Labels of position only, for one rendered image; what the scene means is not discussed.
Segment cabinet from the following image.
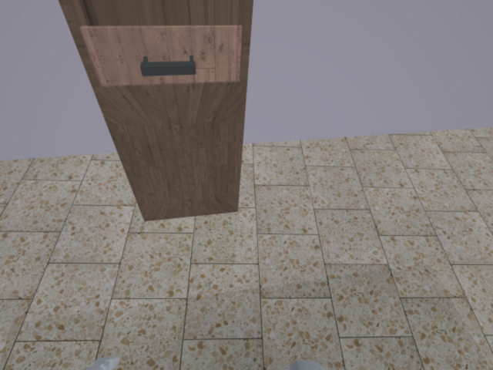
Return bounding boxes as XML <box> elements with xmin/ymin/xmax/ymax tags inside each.
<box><xmin>59</xmin><ymin>0</ymin><xmax>253</xmax><ymax>221</ymax></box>

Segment drawer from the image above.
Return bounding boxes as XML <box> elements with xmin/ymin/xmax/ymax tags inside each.
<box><xmin>80</xmin><ymin>25</ymin><xmax>242</xmax><ymax>86</ymax></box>

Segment handle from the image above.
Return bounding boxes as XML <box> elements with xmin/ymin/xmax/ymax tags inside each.
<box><xmin>140</xmin><ymin>55</ymin><xmax>196</xmax><ymax>76</ymax></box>

